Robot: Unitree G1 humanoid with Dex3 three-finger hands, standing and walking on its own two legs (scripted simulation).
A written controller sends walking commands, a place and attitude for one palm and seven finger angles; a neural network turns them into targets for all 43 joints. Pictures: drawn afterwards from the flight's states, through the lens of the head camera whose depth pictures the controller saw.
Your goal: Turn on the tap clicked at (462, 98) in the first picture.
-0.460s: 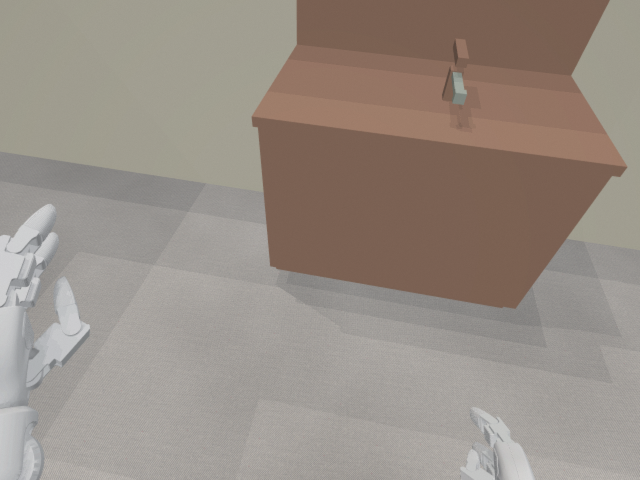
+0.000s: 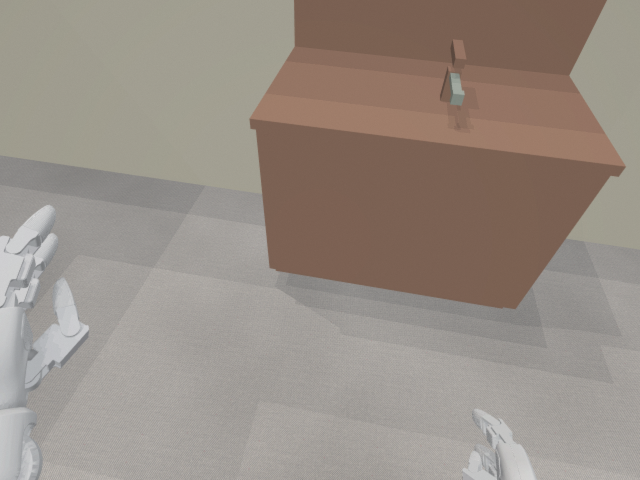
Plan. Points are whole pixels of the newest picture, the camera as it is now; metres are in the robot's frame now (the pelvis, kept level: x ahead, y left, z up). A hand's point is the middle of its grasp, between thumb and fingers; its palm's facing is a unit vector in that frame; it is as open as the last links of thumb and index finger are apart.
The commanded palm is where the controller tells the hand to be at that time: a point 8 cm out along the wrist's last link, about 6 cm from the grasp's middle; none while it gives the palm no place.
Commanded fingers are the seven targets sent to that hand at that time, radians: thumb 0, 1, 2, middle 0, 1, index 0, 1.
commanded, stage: walk to a spot facing it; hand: left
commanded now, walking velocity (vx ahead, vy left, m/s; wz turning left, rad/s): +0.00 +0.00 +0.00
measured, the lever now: (457, 97) +0.98 -0.28 +0.03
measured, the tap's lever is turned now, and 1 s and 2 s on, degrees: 0 0 0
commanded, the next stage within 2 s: turn to face it in 1.68 s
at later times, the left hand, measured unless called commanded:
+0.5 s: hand (152, 324) +0.22 +0.18 +0.16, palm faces +0.30 -0.87 -0.39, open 7.4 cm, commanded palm +0.17 +0.23 +0.18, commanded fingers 0.00 0.90 0.90 -0.20 -0.30 -0.20 -0.30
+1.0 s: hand (287, 297) +0.26 +0.06 +0.17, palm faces +0.00 -0.92 -0.40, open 7.4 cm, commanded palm +0.23 +0.13 +0.18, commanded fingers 0.00 0.90 0.90 -0.20 -0.30 -0.20 -0.30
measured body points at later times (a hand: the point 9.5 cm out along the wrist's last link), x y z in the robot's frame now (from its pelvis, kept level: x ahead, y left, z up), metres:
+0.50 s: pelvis -0.02 -0.02 -0.02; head -0.01 -0.03 +0.43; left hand +0.20 +0.23 +0.18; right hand +0.13 -0.27 -0.10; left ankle +0.03 +0.11 -0.74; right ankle +0.04 -0.13 -0.74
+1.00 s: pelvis -0.04 -0.05 -0.01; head -0.03 -0.07 +0.44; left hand +0.25 +0.11 +0.19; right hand +0.00 -0.32 -0.12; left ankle +0.02 +0.08 -0.66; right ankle -0.06 -0.13 -0.74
